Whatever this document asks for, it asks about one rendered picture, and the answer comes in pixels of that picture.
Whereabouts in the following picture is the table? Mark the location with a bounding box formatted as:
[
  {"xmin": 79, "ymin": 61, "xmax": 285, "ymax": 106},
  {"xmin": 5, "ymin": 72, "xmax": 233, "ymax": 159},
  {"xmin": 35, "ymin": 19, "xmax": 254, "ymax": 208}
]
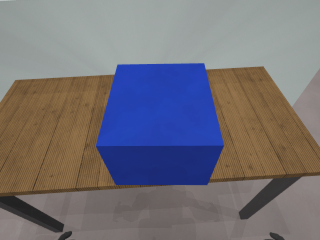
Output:
[{"xmin": 0, "ymin": 66, "xmax": 320, "ymax": 233}]

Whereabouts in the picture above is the carton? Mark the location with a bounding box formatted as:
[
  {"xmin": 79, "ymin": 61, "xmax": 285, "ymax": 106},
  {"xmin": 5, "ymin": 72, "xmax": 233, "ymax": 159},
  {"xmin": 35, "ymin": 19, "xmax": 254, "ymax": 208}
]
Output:
[{"xmin": 96, "ymin": 63, "xmax": 224, "ymax": 185}]

